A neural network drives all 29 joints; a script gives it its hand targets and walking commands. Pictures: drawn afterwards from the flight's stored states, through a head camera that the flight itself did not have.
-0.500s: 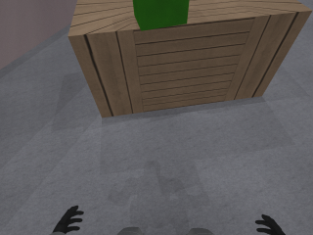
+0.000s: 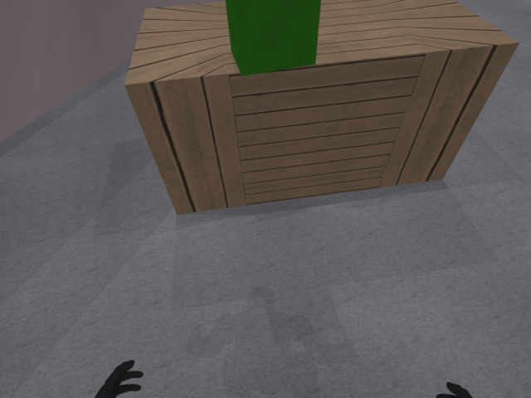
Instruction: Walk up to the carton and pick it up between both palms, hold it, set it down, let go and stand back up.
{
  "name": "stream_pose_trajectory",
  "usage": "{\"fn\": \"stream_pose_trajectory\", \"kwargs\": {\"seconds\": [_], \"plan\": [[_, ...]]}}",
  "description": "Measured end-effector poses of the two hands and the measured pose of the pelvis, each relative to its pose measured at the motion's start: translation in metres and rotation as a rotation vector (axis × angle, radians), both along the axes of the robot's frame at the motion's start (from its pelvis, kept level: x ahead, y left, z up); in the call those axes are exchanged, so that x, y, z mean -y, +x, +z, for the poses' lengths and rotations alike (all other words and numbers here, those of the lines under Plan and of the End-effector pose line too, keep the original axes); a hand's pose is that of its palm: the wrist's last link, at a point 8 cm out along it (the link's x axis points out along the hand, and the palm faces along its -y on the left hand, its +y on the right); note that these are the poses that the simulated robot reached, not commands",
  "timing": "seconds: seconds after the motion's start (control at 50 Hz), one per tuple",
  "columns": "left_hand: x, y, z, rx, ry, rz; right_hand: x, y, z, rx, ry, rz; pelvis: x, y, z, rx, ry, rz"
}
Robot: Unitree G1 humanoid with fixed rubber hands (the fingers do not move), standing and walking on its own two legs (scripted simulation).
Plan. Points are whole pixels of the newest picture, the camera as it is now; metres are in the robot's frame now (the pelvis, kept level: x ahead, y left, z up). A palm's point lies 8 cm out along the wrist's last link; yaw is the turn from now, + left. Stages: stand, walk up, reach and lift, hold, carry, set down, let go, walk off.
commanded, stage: stand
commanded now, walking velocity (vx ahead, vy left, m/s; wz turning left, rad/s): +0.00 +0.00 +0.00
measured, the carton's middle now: (270, 21) +1.18 +0.04 +0.05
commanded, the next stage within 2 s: none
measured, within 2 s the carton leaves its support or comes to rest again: neither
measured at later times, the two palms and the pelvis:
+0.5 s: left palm out of the picture +0.08 +0.29 -0.11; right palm out of the picture +0.07 -0.30 -0.12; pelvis -0.01 -0.01 +0.00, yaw +0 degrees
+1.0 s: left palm out of the picture +0.08 +0.28 -0.11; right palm out of the picture +0.06 -0.30 -0.12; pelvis -0.01 -0.01 +0.00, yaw -1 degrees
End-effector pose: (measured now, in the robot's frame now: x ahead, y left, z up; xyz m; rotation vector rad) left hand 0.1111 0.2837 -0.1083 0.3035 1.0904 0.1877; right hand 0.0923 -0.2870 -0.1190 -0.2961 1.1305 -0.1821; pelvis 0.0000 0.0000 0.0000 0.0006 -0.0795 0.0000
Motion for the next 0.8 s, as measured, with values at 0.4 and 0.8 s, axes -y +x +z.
{"fn": "stream_pose_trajectory", "kwargs": {"seconds": [0.4,0.8], "plan": [[-0.002,-0.027,0.002,-0.029,0.006,0.022,0.006,-0.018,0.003,-0.011,0.000,-0.004,0.004,-0.009,0.003,0.007,-0.003,-0.003],[0.000,-0.036,0.001,-0.054,0.010,0.020,0.011,-0.031,0.001,-0.040,-0.001,-0.007,0.008,-0.015,0.004,0.001,-0.005,-0.007]]}}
